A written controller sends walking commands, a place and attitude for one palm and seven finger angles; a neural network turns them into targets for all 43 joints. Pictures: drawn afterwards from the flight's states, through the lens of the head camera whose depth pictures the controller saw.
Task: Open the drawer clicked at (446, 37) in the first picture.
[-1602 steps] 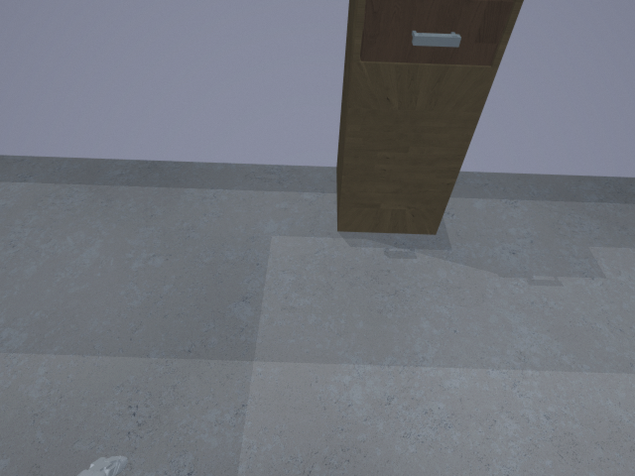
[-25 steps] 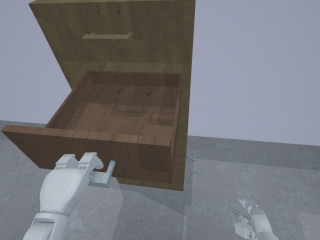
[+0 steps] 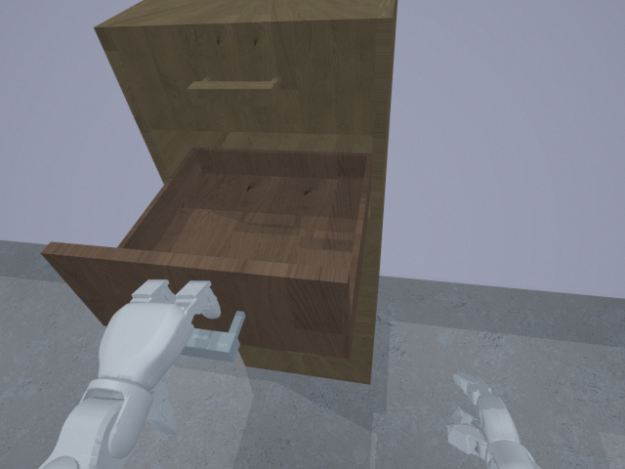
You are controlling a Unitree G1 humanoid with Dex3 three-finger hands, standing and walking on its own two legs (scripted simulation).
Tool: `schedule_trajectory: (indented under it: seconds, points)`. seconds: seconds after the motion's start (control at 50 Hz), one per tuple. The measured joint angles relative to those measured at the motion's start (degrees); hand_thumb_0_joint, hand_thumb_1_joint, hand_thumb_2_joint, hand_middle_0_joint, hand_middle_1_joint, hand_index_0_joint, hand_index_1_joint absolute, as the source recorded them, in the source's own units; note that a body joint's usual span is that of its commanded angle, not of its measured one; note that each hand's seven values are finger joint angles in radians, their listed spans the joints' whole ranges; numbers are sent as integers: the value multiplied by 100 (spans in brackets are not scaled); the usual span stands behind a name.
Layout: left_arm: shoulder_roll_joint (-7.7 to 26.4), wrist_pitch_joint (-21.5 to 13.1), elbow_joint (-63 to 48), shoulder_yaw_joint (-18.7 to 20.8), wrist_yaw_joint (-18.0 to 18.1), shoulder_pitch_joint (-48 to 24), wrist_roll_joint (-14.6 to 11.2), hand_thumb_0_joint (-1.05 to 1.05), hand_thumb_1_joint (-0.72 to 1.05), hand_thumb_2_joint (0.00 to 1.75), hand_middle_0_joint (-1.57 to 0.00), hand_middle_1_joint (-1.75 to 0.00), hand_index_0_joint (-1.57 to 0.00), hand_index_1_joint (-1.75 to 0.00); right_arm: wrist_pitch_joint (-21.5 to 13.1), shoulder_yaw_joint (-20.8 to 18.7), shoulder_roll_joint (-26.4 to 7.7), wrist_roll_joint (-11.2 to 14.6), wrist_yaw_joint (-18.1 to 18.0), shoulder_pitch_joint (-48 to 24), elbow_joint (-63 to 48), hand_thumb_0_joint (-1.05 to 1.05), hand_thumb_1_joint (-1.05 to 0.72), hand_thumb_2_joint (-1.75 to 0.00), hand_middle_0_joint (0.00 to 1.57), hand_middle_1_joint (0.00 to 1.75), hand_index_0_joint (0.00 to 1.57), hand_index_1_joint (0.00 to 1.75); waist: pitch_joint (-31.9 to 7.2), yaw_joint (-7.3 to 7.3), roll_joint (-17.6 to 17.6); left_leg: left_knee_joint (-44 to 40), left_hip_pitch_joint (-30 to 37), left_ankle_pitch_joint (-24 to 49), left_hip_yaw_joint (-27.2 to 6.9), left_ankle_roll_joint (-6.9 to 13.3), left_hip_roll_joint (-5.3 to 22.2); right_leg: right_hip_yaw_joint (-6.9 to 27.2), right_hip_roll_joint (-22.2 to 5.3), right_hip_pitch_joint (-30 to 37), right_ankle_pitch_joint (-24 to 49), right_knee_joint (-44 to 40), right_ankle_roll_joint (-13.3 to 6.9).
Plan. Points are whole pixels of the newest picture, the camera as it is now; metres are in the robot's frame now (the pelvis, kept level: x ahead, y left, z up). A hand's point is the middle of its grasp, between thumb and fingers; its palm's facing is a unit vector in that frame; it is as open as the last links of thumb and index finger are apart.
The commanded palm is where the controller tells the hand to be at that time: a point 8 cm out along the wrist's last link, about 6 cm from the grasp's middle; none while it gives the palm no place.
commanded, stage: lift the hand off the handle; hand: left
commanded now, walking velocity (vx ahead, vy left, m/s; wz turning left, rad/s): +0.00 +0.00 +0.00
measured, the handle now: (193, 327) +0.25 +0.21 +0.07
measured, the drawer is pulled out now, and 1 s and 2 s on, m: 0.30 0.30 0.30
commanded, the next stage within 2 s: draw the hand back to the body in 0.90 s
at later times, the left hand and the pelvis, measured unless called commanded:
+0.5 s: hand (150, 314) +0.21 +0.21 +0.15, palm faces +0.12 -0.08 -0.99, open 13.2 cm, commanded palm +0.18 +0.21 +0.23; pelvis +0.00 +0.00 +0.01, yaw +0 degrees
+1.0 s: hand (139, 275) +0.22 +0.20 +0.21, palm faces +0.19 -0.08 -0.98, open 13.8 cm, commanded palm +0.18 +0.21 +0.27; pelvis +0.00 -0.01 +0.00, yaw +0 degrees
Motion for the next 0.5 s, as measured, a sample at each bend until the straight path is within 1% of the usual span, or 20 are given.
schedule_trajectory:
  seconds: [0.1,0.26,0.38,0.46,0.5]
  points:
    - [55,42,-243,32,-141,-36,-83,0,-49,30,-41,-123,-44,-122,8,-9,-47,28,28,-9,29,1,-90,-90,20,30,20,30,16,32,38,-148,115,71,2,10,-13,6,-14,113,67,-144,13]
    - [267,170,-620,139,-452,-99,-271,0,-49,30,-43,-125,-45,-124,82,40,-70,78,91,-47,54,2,-90,-90,20,30,20,30,40,42,89,-389,346,172,-1,13,-22,11,-23,340,161,-373,20]
    - [411,250,-872,292,-678,-189,-512,0,-49,30,-43,-125,-45,-124,87,84,-106,125,135,-88,21,2,-90,-90,20,30,20,30,62,48,148,-505,462,234,-15,9,-21,1,-23,463,220,-494,19]
    - [507,293,-959,361,-839,-321,-603,0,-49,30,-44,-126,-45,-125,89,95,-130,134,158,-121,22,2,-90,-90,20,30,20,30,66,59,172,-562,508,273,-35,4,-23,-18,-26,514,252,-550,17]
    - [541,321,-994,421,-900,-412,-694,0,-49,30,-45,-126,-44,-124,82,109,-147,157,167,-140,17,2,-90,-90,20,30,20,30,73,61,180,-575,512,291,-44,-1,-22,-27,-25,521,267,-563,13]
